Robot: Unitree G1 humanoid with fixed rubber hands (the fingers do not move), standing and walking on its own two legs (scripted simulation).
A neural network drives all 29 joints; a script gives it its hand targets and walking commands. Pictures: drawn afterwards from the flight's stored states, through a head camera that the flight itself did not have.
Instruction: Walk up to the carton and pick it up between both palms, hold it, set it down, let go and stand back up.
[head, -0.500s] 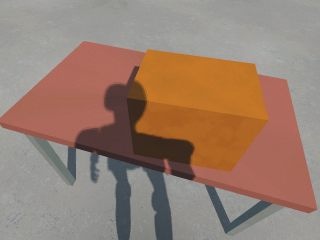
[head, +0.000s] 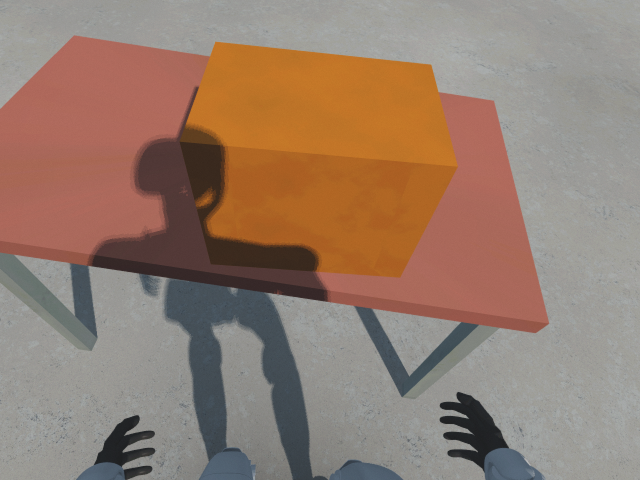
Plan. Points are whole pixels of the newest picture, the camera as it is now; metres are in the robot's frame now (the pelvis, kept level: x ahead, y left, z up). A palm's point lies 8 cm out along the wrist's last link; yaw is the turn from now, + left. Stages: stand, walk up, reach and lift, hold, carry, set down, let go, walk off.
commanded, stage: reach and lift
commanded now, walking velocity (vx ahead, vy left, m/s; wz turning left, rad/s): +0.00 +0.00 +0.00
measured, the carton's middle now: (315, 169) +0.55 +0.03 +0.03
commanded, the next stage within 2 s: none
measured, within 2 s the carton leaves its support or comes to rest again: neither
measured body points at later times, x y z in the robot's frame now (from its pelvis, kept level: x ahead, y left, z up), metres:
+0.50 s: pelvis +0.03 +0.04 +0.02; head +0.06 +0.06 +0.47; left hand +0.18 +0.30 -0.08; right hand +0.24 -0.19 -0.07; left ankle +0.07 +0.16 -0.71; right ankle +0.04 -0.06 -0.71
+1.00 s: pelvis +0.07 +0.05 +0.02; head +0.08 +0.07 +0.47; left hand +0.24 +0.30 -0.04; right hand +0.26 -0.20 -0.04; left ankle +0.07 +0.17 -0.71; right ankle +0.04 -0.06 -0.71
